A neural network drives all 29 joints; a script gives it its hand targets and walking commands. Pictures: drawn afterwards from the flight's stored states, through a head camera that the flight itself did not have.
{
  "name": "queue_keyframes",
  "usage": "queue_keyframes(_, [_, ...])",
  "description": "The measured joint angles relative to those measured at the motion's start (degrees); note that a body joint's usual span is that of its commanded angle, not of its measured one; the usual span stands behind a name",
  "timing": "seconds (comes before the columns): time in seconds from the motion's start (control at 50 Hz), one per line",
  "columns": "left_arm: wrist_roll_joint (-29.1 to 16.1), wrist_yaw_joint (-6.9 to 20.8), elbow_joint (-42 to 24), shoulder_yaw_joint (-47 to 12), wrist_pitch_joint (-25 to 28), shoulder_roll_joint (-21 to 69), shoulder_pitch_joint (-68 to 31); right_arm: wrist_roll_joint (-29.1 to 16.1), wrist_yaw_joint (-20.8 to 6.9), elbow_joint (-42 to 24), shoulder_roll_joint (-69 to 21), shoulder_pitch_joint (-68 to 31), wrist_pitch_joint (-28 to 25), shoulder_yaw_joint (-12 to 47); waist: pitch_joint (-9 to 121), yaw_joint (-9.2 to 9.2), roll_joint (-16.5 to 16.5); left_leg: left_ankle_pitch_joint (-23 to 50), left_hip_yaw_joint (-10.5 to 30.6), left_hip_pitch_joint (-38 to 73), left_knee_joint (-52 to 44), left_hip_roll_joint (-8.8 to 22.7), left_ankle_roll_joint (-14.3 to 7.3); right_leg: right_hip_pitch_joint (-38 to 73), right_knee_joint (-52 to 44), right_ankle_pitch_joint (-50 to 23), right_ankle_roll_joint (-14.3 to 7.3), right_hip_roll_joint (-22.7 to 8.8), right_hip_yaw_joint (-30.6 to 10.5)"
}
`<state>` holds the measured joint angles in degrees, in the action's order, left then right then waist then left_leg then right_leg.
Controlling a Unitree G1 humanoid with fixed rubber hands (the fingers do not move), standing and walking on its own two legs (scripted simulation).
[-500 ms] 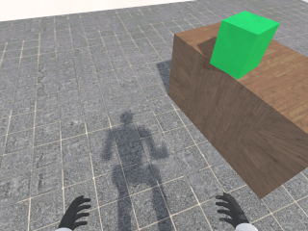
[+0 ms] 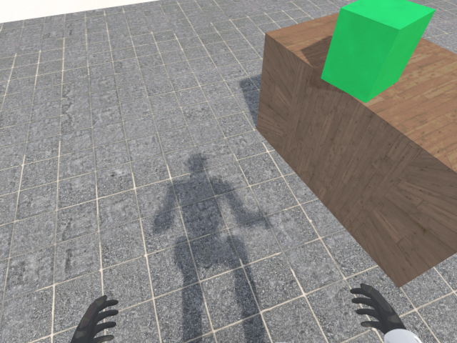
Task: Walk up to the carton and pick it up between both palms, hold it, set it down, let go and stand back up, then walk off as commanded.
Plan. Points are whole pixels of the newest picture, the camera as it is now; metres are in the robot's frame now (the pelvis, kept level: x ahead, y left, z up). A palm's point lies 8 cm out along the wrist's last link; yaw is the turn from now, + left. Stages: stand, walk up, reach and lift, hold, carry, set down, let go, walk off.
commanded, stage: stand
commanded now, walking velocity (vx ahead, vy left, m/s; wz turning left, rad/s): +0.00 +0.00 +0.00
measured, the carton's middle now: (371, 47) +1.00 -0.50 -0.01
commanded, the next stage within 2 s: none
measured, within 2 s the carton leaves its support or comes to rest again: neither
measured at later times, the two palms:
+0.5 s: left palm out of the picture +0.14 +0.26 -0.08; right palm (391, 326) +0.15 -0.28 -0.07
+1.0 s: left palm out of the picture +0.13 +0.26 -0.08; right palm (394, 329) +0.15 -0.28 -0.07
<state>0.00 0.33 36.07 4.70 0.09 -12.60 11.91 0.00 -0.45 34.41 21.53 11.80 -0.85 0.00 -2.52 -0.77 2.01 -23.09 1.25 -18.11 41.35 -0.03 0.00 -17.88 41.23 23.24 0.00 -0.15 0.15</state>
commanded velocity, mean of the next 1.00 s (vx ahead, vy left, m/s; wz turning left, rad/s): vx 0.00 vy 0.00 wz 0.00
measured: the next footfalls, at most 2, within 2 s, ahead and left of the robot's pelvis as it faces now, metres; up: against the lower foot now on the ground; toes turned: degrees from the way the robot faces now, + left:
none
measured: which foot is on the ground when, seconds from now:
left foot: down 0.00-1.00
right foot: down 0.00-1.00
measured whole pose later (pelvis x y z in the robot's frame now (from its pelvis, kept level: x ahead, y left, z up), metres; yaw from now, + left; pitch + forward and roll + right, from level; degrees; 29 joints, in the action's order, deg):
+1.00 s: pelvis +0.00 +0.00 +0.00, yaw +0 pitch -1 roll +0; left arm 0.0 0.1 36.3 4.8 0.6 -13.2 11.9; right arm 0.0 0.6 34.4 21.1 11.8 -1.7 0.0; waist -2.5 -0.8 0.8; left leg -22.7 1.2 -18.1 41.3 0.0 0.0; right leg -17.9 41.3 22.9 -0.1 -0.2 0.2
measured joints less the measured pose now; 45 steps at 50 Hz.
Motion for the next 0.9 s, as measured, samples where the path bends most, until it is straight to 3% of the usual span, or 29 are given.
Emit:
queue_keyframes(0.22, [0.0,0.0,0.0,0.0,0.5,0.0,0.0,0.0,0.9,0.0,-1.0,0.0,0.0,0.0,0.0,0.01,-1.5,-0.2,0.0,0.0,0.0,0.0,0.0,0.0,0.0,0.2,0.0,0.0,0.0])
queue_keyframes(0.9, [0.0,-0.3,0.1,0.1,0.5,-0.6,0.0,0.0,1.0,0.0,-0.5,0.0,-0.5,0.0,0.0,-0.02,-1.7,0.2,0.0,0.0,0.0,0.0,0.0,0.0,0.0,-0.2,-0.1,0.0,0.0])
